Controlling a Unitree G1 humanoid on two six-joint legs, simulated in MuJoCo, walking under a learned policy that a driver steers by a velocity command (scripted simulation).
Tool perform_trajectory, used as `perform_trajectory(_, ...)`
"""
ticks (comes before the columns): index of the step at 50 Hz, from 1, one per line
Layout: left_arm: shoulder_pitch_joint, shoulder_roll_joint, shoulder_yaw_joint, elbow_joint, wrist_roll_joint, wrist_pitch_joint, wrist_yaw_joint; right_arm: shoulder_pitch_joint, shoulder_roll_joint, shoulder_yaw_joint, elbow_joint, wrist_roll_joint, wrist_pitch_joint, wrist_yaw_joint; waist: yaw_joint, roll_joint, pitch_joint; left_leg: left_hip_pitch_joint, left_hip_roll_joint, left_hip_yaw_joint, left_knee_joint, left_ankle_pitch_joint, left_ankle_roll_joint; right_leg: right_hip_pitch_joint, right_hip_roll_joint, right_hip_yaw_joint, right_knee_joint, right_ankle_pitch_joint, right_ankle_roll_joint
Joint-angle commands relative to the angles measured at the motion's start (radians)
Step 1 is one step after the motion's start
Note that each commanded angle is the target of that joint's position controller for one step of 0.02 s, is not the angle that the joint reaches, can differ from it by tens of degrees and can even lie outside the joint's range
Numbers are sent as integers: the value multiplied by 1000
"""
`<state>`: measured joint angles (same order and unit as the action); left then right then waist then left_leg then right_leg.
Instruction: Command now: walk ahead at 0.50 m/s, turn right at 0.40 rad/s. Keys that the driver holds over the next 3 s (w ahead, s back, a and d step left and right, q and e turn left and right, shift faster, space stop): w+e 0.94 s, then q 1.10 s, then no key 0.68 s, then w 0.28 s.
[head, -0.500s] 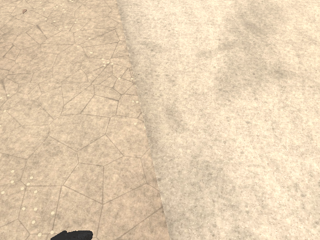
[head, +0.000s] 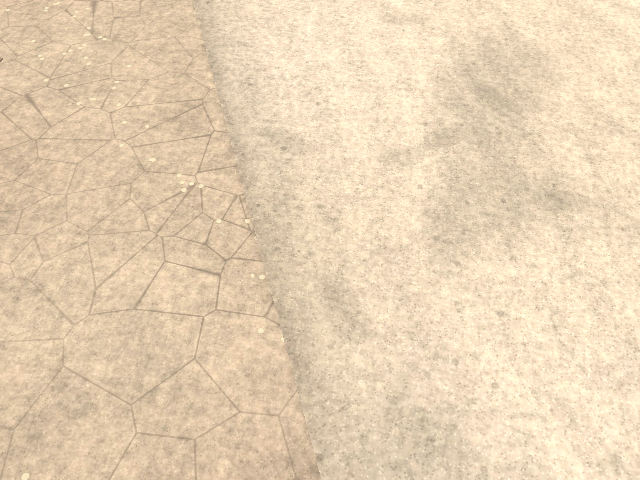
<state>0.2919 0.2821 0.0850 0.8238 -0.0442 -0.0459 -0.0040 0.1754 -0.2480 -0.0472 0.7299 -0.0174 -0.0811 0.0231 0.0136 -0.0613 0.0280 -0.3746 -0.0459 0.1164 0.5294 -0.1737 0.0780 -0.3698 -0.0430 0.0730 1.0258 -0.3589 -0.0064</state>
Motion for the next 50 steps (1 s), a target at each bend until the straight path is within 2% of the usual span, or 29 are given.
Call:
perform_trajectory(1,38,68,19,-71,23,16,8,72,-111,-35,-22,-3,-39,-1,-12,123,-59,178,323,-368,-344,-142,191,-209,-53,18,82,55,-14)
perform_trajectory(4,-17,68,25,-95,39,27,8,78,-129,-44,-7,-10,-64,-18,-8,49,-52,186,338,-276,-343,15,184,-250,-57,61,43,211,-16)
perform_trajectory(9,-96,68,38,-137,31,22,-10,126,-121,-46,21,-1,-59,-53,-11,51,-29,295,335,-150,-279,125,126,-368,-29,116,-72,433,-20)
perform_trajectory(14,-216,29,23,-203,41,40,-44,181,-121,-51,23,5,-28,-78,-52,80,30,240,305,-18,-150,86,84,-330,-17,47,-237,597,-7)
perform_trajectory(20,-369,3,4,-277,14,49,-102,279,-132,-64,-2,14,20,-91,-162,87,85,332,379,-32,63,19,69,-424,-27,-16,-399,558,-14)
perform_trajectory(23,-383,-3,4,-280,9,46,-111,261,-163,-75,-17,26,39,-91,-167,97,97,265,389,1,160,129,34,-301,1,-103,-467,467,-24)
perform_trajectory(25,-274,34,26,-239,18,47,-91,258,-191,-78,-22,29,44,-86,-120,98,17,242,371,48,359,405,7,-89,55,-168,-511,430,-53)
perform_trajectory(26,-143,77,53,-194,14,43,-76,250,-194,-77,-17,34,42,-82,-50,105,-52,191,355,71,536,520,-8,95,89,-194,-539,447,-83)
perform_trajectory(27,17,126,81,-146,11,38,-55,205,-179,-68,-4,50,31,-73,66,90,-113,53,312,116,793,472,-49,354,90,-192,-648,637,-142)
perform_trajectory(28,99,203,92,-101,22,33,-40,215,-70,-47,13,29,9,-74,110,-154,-113,-375,153,102,1308,-504,-117,701,-43,7,-570,962,-261)
perform_trajectory(29,158,273,76,-124,49,16,-40,317,-37,-3,-29,33,-27,-56,81,-200,-401,-613,133,-68,1653,-762,-151,1012,-261,304,-257,1304,-462)
perform_trajectory(30,358,247,70,-97,48,27,-35,192,-102,4,-116,79,-64,-33,205,-121,-616,-724,70,-208,1643,-649,-174,1117,-360,548,-477,829,-591)
perform_trajectory(31,314,247,70,-44,31,41,-25,102,-97,7,-161,100,-68,-38,141,-20,-486,-862,108,-190,1522,-488,-162,1018,-334,603,-647,341,-499)
perform_trajectory(32,145,155,41,-75,16,41,-18,46,-99,8,-155,72,-55,-65,86,68,-332,-884,146,-161,1452,-401,-159,835,-310,570,-678,225,-421)
perform_trajectory(33,18,110,13,-110,16,34,-11,56,-101,10,-143,33,-36,-81,28,108,-248,-810,157,-164,1447,-355,-167,619,-312,542,-683,288,-409)
perform_trajectory(34,-46,102,2,-117,14,25,-9,95,-101,6,-142,8,-19,-82,-32,128,-175,-727,170,-188,1389,-347,-170,406,-309,523,-690,288,-409)
perform_trajectory(36,-96,104,-8,-97,22,15,-11,67,-35,25,-178,1,1,-72,-97,69,-25,-695,198,-189,1302,-442,-154,75,-241,413,-702,244,-359)
perform_trajectory(37,-93,133,2,-90,31,9,-4,59,-15,34,-196,-7,-2,-72,-105,57,-4,-682,202,-186,1255,-393,-142,-4,-191,367,-690,284,-334)
perform_trajectory(39,-44,142,8,-64,30,0,19,28,-16,37,-230,-9,-19,-62,-99,51,-5,-707,206,-178,1141,-150,-132,-15,-123,318,-695,227,-285)
perform_trajectory(40,-94,128,3,-87,25,-5,33,-31,-63,29,-269,-12,-25,-57,-106,55,41,-596,216,-183,844,48,-140,-116,-51,251,-735,103,-245)
perform_trajectory(41,-107,117,6,-105,22,-3,42,-52,-62,28,-269,-32,-36,-51,-83,52,-13,-321,198,-158,648,260,-145,-230,-7,191,-736,85,-221)
perform_trajectory(42,-76,133,13,-109,21,-2,47,-100,-59,26,-277,-24,-31,-50,-47,47,-25,-111,155,-116,423,374,-170,-326,17,147,-784,44,-209)
perform_trajectory(43,-18,151,19,-97,10,-6,48,-139,-56,15,-281,3,-26,-48,-6,32,-34,-12,118,-114,314,413,-195,-298,-9,184,-822,20,-206)
perform_trajectory(44,6,170,25,-77,5,-5,49,-117,-64,6,-281,36,-18,-50,-12,-29,-35,-17,111,-154,203,375,-203,-149,-40,221,-805,17,-188)
perform_trajectory(46,26,147,28,-60,19,10,45,-60,-119,-22,-260,77,-5,-45,-33,-98,-22,-66,112,-162,79,215,-191,109,-82,277,-707,6,-154)
perform_trajectory(47,52,123,25,-57,31,20,40,-26,-144,-39,-246,72,-4,-43,-41,-106,-23,-33,100,-145,58,100,-173,159,-81,292,-633,24,-137)
perform_trajectory(48,71,84,15,-51,39,25,31,65,-163,-54,-216,49,-6,-40,-82,-101,-49,67,89,-108,40,48,-146,175,-36,250,-489,146,-107)
perform_trajectory(49,110,6,-6,-53,43,23,23,190,-181,-52,-189,17,-17,-31,-123,-61,-152,292,173,-164,104,139,-109,85,20,197,-239,98,-64)
perform_trajectory(50,307,-122,-32,-58,62,8,13,245,-265,-53,-158,-9,-13,-17,2,342,-250,481,366,-523,39,380,12,-107,133,134,127,-253,2)
